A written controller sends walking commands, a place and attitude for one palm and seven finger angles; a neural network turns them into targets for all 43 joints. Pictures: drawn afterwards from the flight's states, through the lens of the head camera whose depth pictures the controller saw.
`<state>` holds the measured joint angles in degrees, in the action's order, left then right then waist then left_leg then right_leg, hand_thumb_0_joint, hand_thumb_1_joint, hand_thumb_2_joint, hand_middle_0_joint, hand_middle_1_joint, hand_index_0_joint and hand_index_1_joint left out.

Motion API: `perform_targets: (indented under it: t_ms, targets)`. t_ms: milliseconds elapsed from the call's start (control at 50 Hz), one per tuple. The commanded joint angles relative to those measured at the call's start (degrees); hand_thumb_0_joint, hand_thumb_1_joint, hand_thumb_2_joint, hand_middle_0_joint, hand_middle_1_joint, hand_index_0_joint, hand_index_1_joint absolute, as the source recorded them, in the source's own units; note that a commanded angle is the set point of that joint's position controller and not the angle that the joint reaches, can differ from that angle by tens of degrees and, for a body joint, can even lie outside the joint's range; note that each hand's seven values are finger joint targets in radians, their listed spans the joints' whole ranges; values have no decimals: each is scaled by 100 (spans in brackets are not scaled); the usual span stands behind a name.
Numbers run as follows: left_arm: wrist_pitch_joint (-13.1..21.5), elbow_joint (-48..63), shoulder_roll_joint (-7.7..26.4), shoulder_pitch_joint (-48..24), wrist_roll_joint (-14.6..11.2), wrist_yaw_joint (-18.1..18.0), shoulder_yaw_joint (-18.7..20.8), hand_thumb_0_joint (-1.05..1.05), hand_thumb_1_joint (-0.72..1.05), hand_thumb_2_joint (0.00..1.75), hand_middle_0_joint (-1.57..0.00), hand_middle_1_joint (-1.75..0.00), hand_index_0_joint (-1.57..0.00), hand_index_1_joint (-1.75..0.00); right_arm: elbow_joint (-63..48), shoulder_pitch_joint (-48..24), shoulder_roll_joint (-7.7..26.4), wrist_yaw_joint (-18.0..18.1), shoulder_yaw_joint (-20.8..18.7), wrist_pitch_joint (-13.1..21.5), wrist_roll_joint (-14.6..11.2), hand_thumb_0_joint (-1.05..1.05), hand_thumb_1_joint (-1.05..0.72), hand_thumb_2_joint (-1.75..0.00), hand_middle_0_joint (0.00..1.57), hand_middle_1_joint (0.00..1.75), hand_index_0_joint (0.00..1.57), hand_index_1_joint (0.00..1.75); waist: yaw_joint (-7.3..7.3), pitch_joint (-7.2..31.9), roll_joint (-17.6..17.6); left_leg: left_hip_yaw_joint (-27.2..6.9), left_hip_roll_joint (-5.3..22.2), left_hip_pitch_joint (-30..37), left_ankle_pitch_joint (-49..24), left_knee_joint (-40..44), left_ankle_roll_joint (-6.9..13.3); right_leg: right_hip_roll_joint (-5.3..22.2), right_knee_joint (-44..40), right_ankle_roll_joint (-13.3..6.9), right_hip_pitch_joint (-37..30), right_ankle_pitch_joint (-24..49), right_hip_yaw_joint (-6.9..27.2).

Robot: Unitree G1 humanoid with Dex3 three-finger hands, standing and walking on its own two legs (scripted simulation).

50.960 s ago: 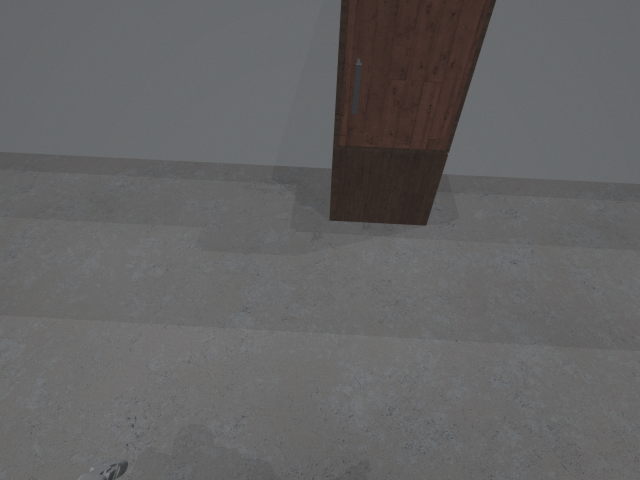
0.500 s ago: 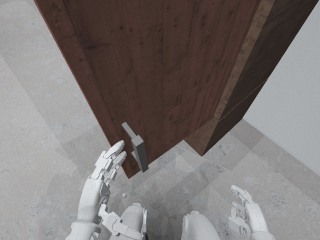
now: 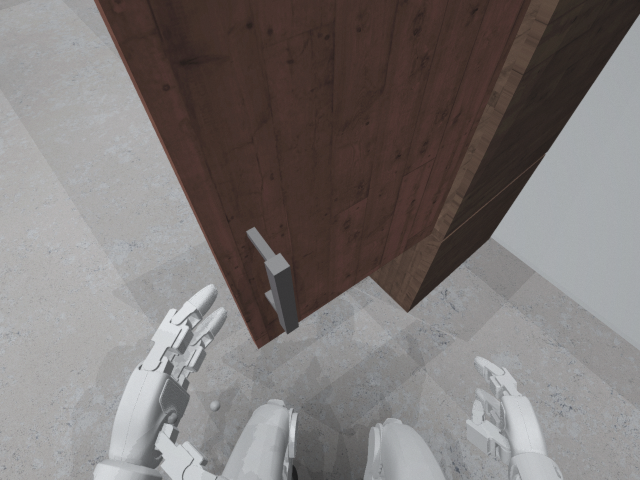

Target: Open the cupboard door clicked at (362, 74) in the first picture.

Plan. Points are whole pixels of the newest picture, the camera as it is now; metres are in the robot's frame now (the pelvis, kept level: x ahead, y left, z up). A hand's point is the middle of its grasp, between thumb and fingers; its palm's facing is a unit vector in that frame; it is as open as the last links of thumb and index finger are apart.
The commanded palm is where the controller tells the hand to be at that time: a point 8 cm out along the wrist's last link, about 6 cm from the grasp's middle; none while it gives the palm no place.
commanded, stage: draw the hand back to the body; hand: left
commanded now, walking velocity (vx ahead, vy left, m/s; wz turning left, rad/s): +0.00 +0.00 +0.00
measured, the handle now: (274, 286) +0.33 +0.09 +0.05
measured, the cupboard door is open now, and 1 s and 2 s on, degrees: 85 85 85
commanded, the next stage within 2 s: step back with the hand held close in 1.50 s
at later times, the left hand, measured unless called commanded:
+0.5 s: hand (88, 372) +0.19 +0.19 +0.17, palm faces +0.03 -0.98 -0.20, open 15.9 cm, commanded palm +0.16 +0.25 +0.19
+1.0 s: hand out of the picture +0.23 +0.27 +0.28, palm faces +0.37 -0.83 -0.43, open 10.5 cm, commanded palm +0.19 +0.31 +0.30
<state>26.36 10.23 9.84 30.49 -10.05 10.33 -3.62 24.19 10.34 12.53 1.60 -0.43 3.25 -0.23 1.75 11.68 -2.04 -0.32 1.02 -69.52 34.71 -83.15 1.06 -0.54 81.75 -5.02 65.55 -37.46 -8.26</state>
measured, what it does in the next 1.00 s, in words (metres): rises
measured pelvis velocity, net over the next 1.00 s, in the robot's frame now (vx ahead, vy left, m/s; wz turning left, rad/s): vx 0.05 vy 0.03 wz -0.01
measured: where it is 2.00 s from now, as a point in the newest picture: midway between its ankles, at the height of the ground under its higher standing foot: outside the picture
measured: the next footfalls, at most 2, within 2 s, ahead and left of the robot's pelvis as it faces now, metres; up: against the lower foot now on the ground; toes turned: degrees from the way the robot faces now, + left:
none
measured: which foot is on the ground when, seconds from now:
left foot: down 0.00-1.00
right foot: down 0.00-1.00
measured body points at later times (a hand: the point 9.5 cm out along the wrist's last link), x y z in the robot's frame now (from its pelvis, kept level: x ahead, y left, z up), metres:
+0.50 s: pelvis +0.02 +0.01 +0.08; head +0.04 +0.01 +0.53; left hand +0.19 +0.24 +0.19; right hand +0.20 -0.22 +0.02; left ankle +0.04 +0.11 -0.59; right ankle +0.02 -0.08 -0.59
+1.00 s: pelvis +0.05 +0.03 +0.14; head +0.03 +0.00 +0.59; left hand +0.21 +0.31 +0.30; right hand +0.24 -0.18 +0.06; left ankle +0.04 +0.11 -0.59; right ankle +0.02 -0.08 -0.59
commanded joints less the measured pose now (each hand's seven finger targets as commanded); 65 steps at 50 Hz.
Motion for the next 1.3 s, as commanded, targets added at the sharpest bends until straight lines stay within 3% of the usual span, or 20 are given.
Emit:
perform_targets:
  t_ms: [0,20,100,180,260,320,400,420,440,460,480,520,560,720,840,980,1100,1140,1180,1280]
  targets:
    - [113,2145,788,370,-38,-186,623,0,-50,30,-15,-30,-15,-30,-1098,-77,572,111,-281,229,-88,0,-90,-90,20,30,20,30,70,1802,-122,-216,-206,1793,-1528,1485,68,-69,-1865,279,-1708,1617,939]
    - [-55,2153,852,535,-46,-238,757,0,-50,30,-15,-30,-15,-30,-1119,-80,564,132,-279,178,-104,0,-90,-90,20,30,20,30,131,1828,-70,-246,-202,1860,-1606,1612,73,-111,-1921,266,-1860,1670,869]
    - [-592,1808,503,637,-128,-260,568,0,-50,30,-15,-30,-15,-30,-1193,-38,567,187,-200,88,-205,0,-90,-90,20,30,20,30,-134,873,336,-237,-209,1923,-1087,2009,78,-103,-2582,378,-1920,1097,815]
    - [-680,1618,656,481,-286,-96,710,0,-50,30,-15,-30,-15,-30,-1175,-3,638,299,-125,170,-213,0,-90,-90,20,30,20,30,-282,385,639,-227,-189,1906,-793,2180,84,-26,-3083,438,-2074,576,952]
    - [-481,1868,1059,236,-371,6,1050,0,-50,30,-15,-30,-15,-30,-1150,61,653,351,-65,288,-206,0,-90,-90,20,30,20,30,-243,224,116,-197,-178,2230,-791,2435,74,-24,-3304,374,-2231,401,986]
    - [-334,2159,1258,432,-534,45,1374,0,-47,32,-15,-30,-15,-30,-1121,72,645,358,-71,390,-224,0,-90,-90,20,30,20,30,-79,445,-304,-207,-182,2663,-1182,2665,60,-65,-3337,320,-2614,934,928]
    - [-453,2187,1125,674,-703,165,1403,0,-32,37,-16,-30,-16,-30,-1056,39,619,329,-62,481,-301,0,-90,-90,20,30,20,30,-80,368,-510,-235,-169,3224,-1601,3043,35,-123,-3407,338,-2893,1664,686]
    - [-1114,2190,2014,1176,207,-641,1673,0,-29,39,-16,-30,-16,-30,-1036,132,617,517,-124,290,-199,0,-90,-90,20,30,20,30,288,643,-322,-156,-27,3458,-1759,3399,49,75,-3746,247,-3221,1746,1003]
    - [-1437,2544,1359,1267,313,-971,1218,0,-26,40,-16,-30,-16,-30,-1169,44,516,574,-47,233,-189,0,-90,-90,20,30,20,30,89,226,-453,-96,-57,3618,-1905,3523,68,96,-3858,306,-3194,1962,908]
    - [-1635,2527,1267,1285,363,-1142,1181,0,-22,42,-16,-30,-16,-30,-1087,143,523,587,-65,187,-183,0,-90,-90,20,30,20,30,31,174,-310,-136,-26,3688,-1948,3589,57,112,-3887,337,-3218,2034,809]
    - [-1803,2479,1183,1316,491,-1294,1104,0,-18,43,-16,-30,-16,-30,-1033,126,517,581,-42,139,-175,0,-90,-90,20,30,20,30,25,-50,-483,-126,-4,3777,-1998,3687,63,94,-3927,335,-3296,2070,751]
    - [-2030,2386,1386,1259,604,-1557,1316,0,-12,47,-16,-30,-16,-30,-932,83,527,614,-38,78,-151,0,-90,-90,20,30,20,30,7,-214,33,-145,27,3879,-2072,3810,103,73,-4169,357,-3510,2175,715]
    - [-2112,2516,1534,937,688,-1709,1385,0,-5,50,-17,-30,-17,-30,-924,43,595,647,-3,71,-145,0,-90,-90,20,30,20,30,-33,-292,177,-127,31,4149,-2014,3975,118,84,-4393,381,-3624,2083,710]
    - [-2170,2868,1782,215,809,-2018,1705,0,23,62,-18,-30,-18,-30,-578,-43,666,638,154,448,-109,0,-90,-90,20,30,20,30,66,-299,-368,-359,83,5164,-2473,4800,59,114,-4770,332,-4302,2349,626]
    - [-2184,2617,1830,153,749,-1979,2110,0,44,70,-18,-30,-18,-30,-301,-222,652,509,152,558,-99,0,-90,-90,20,30,20,30,128,-654,17,-329,127,5518,-3132,5215,-8,108,-5147,361,-4863,2857,609]
    - [-2057,2795,2105,-353,673,-1928,2715,0,69,81,-19,-30,-19,-30,-87,-374,651,396,125,588,-70,0,-90,-90,20,30,20,30,192,-661,-296,-226,146,6037,-3718,5592,-72,109,-5538,349,-5430,3312,648]
    - [-1965,2805,2348,-785,606,-1932,3174,0,90,90,-20,-30,-20,-30,98,-490,678,340,66,622,-41,0,-90,-90,20,30,20,30,213,-668,-267,-113,139,6335,-3851,5807,-49,98,-5835,349,-5722,3579,695]
    - [-2020,2186,1920,-478,582,-1859,2868,0,90,90,-20,-30,-20,-30,165,-514,683,306,46,564,-45,0,-90,-90,20,30,20,30,173,-1088,-95,-78,144,6301,-3594,5902,-22,95,-5969,365,-5613,3454,690]
    - [-2023,2045,1774,-464,574,-1790,2725,0,90,90,-20,-30,-20,-30,166,-528,723,266,-2,491,-58,0,-90,-90,20,30,20,30,160,-1224,87,-58,147,6269,-3424,5984,5,82,-6046,381,-5630,3361,679]
    - [-1881,2610,2106,-724,619,-1791,2903,0,90,90,-20,-30,-20,-30,137,-655,732,275,-43,505,-16,0,-90,-90,20,30,20,30,240,-629,-108,1,85,6546,-3422,6033,65,111,-6106,372,-5954,3498,776]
